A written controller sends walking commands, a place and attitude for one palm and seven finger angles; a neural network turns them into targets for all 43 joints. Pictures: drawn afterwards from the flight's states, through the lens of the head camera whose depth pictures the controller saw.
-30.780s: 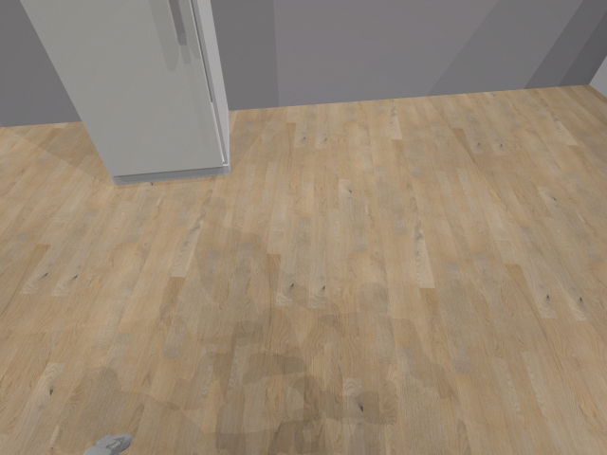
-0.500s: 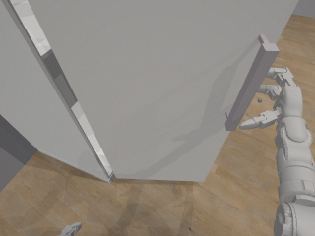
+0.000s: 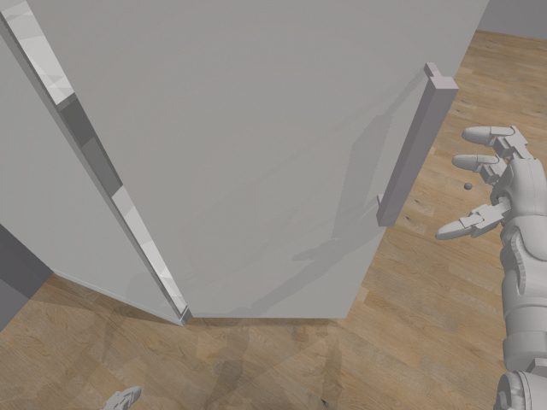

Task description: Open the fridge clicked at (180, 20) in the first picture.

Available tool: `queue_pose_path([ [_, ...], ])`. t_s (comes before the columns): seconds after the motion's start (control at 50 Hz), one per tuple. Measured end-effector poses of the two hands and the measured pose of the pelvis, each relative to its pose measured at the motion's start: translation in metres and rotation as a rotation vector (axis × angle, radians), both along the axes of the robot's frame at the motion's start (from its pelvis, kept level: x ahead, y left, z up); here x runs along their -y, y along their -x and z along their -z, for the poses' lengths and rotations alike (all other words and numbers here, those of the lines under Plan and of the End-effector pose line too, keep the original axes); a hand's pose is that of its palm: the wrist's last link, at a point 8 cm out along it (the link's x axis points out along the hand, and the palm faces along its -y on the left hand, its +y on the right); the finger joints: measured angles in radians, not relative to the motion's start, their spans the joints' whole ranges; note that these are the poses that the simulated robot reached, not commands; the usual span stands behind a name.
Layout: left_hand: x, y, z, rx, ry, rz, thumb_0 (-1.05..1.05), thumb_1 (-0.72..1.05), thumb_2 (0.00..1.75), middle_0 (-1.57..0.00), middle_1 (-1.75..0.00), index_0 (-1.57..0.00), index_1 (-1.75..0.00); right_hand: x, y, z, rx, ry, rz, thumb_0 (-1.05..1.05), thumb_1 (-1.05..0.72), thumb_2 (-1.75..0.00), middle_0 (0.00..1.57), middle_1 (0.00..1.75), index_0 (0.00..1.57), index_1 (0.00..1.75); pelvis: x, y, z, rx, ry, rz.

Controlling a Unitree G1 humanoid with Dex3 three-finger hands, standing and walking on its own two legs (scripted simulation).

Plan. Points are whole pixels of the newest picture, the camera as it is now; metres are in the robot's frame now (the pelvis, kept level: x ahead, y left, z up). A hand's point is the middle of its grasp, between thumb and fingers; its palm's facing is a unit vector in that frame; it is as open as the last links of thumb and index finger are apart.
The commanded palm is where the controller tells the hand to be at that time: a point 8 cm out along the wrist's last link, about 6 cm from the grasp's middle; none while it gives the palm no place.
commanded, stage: slip the hand off the handle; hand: right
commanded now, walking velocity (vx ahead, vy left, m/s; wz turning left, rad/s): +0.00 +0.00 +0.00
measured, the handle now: (404, 156) +0.48 -0.15 +0.12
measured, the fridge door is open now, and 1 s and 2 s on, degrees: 70 70 70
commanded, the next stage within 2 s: draw the hand back to the body in 0.58 s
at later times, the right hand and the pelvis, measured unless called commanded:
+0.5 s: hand (478, 245) +0.32 -0.22 +0.13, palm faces +0.09 +0.98 -0.15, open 14.7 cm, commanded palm +0.29 -0.26 +0.14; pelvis -0.01 +0.01 +0.00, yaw -1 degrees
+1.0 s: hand (502, 266) +0.28 -0.22 +0.14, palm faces +0.16 +0.99 +0.01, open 14.7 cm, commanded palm +0.24 -0.27 +0.15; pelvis +0.00 +0.02 +0.01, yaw -1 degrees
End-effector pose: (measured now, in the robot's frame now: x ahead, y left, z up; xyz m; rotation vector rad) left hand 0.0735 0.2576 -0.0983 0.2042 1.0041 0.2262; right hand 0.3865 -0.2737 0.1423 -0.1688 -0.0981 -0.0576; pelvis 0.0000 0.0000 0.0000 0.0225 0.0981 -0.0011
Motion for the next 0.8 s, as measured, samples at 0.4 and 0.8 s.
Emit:
queue_pose_path([
  [0.4,-0.005,-0.042,-0.012,0.167,-0.003,0.066,0.01,0.91,0.9,-0.2,-0.3,-0.2,-0.3,-0.006,0.076,0.008,0.019,-0.007,0.013,-0.02,0.55,-0.2,0.26,1.15,0.25,1.15,-0.011,0.008,0.0,0.065,0.008,0.011],
  [0.8,0.005,-0.084,-0.026,0.296,-0.004,0.141,0.01,0.91,0.9,-0.2,-0.3,-0.21,-0.3,0.003,0.117,0.011,-0.027,-0.225,0.09,-0.02,0.55,-0.2,0.26,1.15,0.25,1.15,-0.021,0.011,-0.004,0.113,0.011,0.035],
])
